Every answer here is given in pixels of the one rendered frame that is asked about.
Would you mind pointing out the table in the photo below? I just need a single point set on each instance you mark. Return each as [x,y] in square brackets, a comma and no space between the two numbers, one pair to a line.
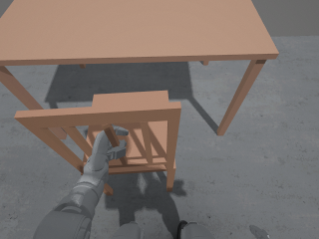
[80,32]

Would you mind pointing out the robot left thigh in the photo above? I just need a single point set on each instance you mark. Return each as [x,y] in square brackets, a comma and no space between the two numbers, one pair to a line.
[129,231]

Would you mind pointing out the robot left forearm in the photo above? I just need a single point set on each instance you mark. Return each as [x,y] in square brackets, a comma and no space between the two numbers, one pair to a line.
[86,193]

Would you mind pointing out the robot right hand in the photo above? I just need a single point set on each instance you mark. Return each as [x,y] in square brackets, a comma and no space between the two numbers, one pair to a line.
[258,233]

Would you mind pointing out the robot right foot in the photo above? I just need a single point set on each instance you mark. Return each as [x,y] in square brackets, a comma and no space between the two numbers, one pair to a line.
[179,227]

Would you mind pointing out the left robot upper arm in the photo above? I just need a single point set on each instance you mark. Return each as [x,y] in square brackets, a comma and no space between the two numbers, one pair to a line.
[65,225]

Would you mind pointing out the robot left hand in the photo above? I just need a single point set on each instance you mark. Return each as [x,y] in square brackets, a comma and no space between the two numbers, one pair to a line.
[103,146]

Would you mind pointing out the chair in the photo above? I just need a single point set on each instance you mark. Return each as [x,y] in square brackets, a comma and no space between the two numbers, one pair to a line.
[150,118]

